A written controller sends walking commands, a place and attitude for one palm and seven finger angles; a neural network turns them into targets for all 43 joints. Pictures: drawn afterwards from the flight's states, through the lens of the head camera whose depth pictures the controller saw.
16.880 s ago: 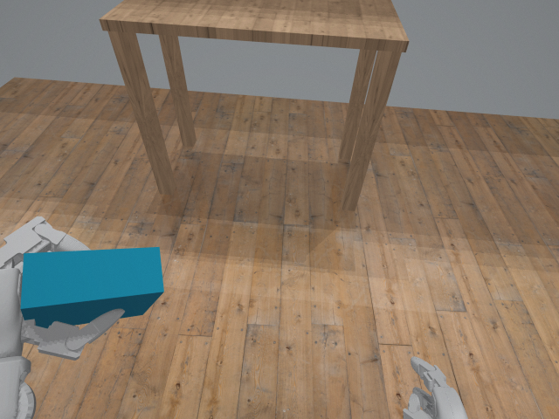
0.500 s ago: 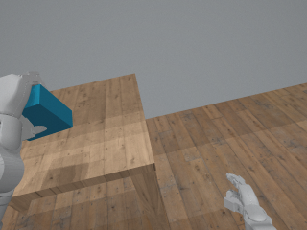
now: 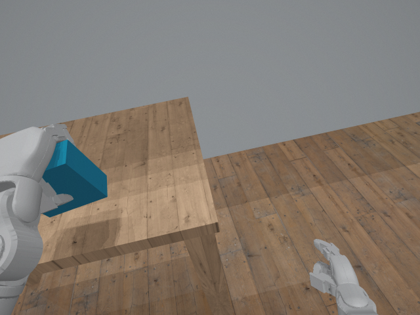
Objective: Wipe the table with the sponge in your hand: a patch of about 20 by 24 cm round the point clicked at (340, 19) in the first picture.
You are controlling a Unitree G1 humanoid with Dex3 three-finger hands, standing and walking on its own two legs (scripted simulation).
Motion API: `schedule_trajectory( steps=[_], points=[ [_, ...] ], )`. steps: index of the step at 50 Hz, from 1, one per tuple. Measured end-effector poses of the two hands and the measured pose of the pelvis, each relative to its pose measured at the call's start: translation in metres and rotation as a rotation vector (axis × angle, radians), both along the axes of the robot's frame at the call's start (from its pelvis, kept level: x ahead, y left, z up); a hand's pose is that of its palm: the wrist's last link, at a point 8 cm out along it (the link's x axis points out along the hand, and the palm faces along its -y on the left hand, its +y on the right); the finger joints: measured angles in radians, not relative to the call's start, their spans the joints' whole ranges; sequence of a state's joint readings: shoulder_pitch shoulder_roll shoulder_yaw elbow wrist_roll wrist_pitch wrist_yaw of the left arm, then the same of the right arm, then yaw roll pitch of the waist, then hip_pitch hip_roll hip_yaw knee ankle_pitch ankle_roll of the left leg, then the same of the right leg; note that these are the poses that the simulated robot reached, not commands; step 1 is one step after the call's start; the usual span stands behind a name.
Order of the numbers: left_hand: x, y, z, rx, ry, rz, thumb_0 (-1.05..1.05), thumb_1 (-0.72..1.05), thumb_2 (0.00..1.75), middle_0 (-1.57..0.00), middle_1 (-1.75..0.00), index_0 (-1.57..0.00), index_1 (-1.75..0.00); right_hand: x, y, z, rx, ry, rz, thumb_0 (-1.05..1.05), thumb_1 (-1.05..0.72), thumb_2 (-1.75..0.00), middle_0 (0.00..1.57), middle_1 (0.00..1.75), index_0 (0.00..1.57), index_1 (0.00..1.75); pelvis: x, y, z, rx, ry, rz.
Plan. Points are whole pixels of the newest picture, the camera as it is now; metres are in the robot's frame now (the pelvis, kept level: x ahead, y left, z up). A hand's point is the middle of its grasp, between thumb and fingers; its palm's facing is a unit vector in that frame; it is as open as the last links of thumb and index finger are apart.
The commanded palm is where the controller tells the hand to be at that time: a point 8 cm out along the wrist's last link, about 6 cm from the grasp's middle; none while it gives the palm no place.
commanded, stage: move the sponge above the wiping area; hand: left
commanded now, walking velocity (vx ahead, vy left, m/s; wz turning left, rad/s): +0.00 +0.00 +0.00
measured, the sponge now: (65, 186) +0.25 +0.30 +0.17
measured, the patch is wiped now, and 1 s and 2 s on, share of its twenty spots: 0.00 0.00 0.00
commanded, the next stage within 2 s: none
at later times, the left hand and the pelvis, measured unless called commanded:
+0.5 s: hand (62, 190) +0.24 +0.30 +0.17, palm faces +0.11 -0.10 -0.99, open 9.4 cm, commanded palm +0.20 +0.30 +0.28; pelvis +0.00 +0.01 +0.00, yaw +0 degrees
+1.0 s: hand (67, 186) +0.25 +0.29 +0.17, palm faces +0.06 +0.00 -1.00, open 9.4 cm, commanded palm +0.21 +0.31 +0.26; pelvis +0.01 +0.00 +0.00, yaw +1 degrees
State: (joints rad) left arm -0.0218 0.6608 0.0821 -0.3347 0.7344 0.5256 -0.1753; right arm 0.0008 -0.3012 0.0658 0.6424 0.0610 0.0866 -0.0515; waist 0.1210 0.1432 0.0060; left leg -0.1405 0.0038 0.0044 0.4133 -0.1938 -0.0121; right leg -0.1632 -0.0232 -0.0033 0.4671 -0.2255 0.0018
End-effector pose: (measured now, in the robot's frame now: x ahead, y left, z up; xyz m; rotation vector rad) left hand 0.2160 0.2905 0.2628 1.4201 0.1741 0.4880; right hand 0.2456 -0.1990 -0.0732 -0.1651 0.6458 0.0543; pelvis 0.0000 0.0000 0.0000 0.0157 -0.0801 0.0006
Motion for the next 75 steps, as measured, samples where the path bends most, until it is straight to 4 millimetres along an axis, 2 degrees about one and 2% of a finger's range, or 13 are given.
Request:
schedule_trajectory(
  steps=[5, 9, 15, 19, 26, 32, 37, 47, 51, 56, 60, 68, 75],
  points=[
    [0.004, -0.018, -0.026, 0.001, 0.076, -0.112, 0.0, -0.44, 1.04, -0.8, -1.38, -0.81, -1.38, 0.0, 0.007, -0.001, -0.042, 0.013, 0.021, 0.01, -0.91, -0.9, 0.2, 0.3, 0.2, 0.29, -0.002, 0.004, 0.0, 0.001, -0.006, 0.003],
    [0.005, -0.02, -0.005, 0.094, -0.003, -0.146, 0.0, -0.45, 1.04, -0.8, -1.38, -0.81, -1.38, 0.003, 0.016, 0.001, -0.043, 0.018, 0.039, 0.01, -0.91, -0.9, 0.2, 0.3, 0.2, 0.29, -0.001, 0.005, 0.0, -0.001, -0.015, -0.003],
    [0.003, 0.007, 0.027, 0.086, -0.116, -0.025, 0.0, -0.44, 1.04, -0.8, -1.38, -0.81, -1.38, 0.005, 0.027, 0.006, 0.013, 0.012, 0.038, 0.01, -0.91, -0.9, 0.21, 0.3, 0.2, 0.29, 0.001, 0.008, 0.001, -0.002, -0.01, -0.01],
    [-0.002, 0.016, 0.009, 0.025, -0.046, 0.029, 0.0, -0.44, 1.04, -0.8, -1.39, -0.8, -1.39, 0.003, 0.026, 0.006, 0.028, 0.006, 0.032, 0.01, -0.91, -0.9, 0.21, 0.3, 0.2, 0.29, 0.0, 0.01, 0.002, -0.002, -0.001, -0.008],
    [0.001, -0.001, -0.041, -0.003, 0.119, -0.053, 0.0, -0.44, 1.04, -0.8, -1.38, -0.81, -1.38, -0.002, 0.016, -0.002, -0.052, 0.035, 0.041, 0.01, -0.91, -0.9, 0.21, 0.3, 0.2, 0.29, -0.003, 0.008, 0.001, -0.003, -0.006, 0.01],
    [0.009, 0.004, -0.012, 0.121, 0.03, -0.064, 0.0, -0.45, 1.04, -0.8, -1.38, -0.81, -1.38, -0.003, 0.011, -0.002, -0.071, 0.053, 0.032, 0.01, -0.91, -0.9, 0.21, 0.3, 0.2, 0.29, -0.001, 0.004, 0.001, -0.006, -0.015, 0.008],
    [0.013, 0.018, 0.008, 0.085, -0.011, 0.027, 0.0, -0.44, 1.04, -0.8, -1.38, -0.81, -1.38, -0.002, 0.008, -0.001, -0.027, 0.041, 0.007, 0.01, -0.91, -0.9, 0.21, 0.3, 0.2, 0.29, 0.002, 0.003, 0.002, -0.004, -0.004, 0.004],
    [0.011, -0.003, -0.043, 0.046, 0.195, -0.056, 0.0, -0.44, 1.04, -0.8, -1.39, -0.8, -1.39, -0.004, -0.005, -0.008, -0.052, 0.05, -0.001, 0.01, -0.91, -0.9, 0.21, 0.3, 0.2, 0.29, 0.004, 0.0, 0.0, -0.001, 0.006, 0.01],
    [0.012, -0.003, -0.034, 0.104, 0.141, -0.096, 0.0, -0.44, 1.04, -0.8, -1.38, -0.81, -1.38, -0.005, -0.009, -0.009, -0.076, 0.063, 0.001, 0.01, -0.91, -0.9, 0.21, 0.3, 0.2, 0.29, 0.007, -0.004, 0.0, -0.003, -0.003, 0.013],
    [0.016, 0.019, -0.016, 0.117, 0.061, 0.001, 0.0, -0.44, 1.04, -0.8, -1.38, -0.81, -1.38, -0.005, -0.01, -0.009, -0.069, 0.075, -0.006, 0.01, -0.91, -0.9, 0.21, 0.3, 0.2, 0.29, 0.01, -0.008, 0.001, -0.007, -0.002, 0.015],
    [0.021, 0.035, -0.02, 0.081, 0.109, 0.093, 0.0, -0.44, 1.04, -0.8, -1.39, -0.81, -1.39, -0.003, -0.013, -0.01, -0.059, 0.074, -0.017, 0.01, -0.91, -0.9, 0.21, 0.3, 0.2, 0.29, 0.011, -0.007, 0.001, -0.007, 0.009, 0.017],
    [0.028, 0.017, -0.05, 0.072, 0.259, -0.038, 0.0, -0.44, 1.04, -0.8, -1.39, -0.8, -1.39, 0.0, -0.018, -0.011, -0.087, 0.064, -0.036, 0.01, -0.91, -0.9, 0.21, 0.3, 0.2, 0.29, 0.016, -0.002, 0.001, -0.006, 0.02, 0.019],
    [0.021, 0.017, -0.031, 0.123, 0.11, -0.112, 0.0, -0.44, 1.04, -0.8, -1.38, -0.81, -1.38, -0.001, -0.014, -0.009, -0.089, 0.078, -0.037, 0.01, -0.91, -0.9, 0.21, 0.3, 0.2, 0.29, 0.024, -0.001, 0.001, -0.01, 0.007, 0.009]
  ],
)
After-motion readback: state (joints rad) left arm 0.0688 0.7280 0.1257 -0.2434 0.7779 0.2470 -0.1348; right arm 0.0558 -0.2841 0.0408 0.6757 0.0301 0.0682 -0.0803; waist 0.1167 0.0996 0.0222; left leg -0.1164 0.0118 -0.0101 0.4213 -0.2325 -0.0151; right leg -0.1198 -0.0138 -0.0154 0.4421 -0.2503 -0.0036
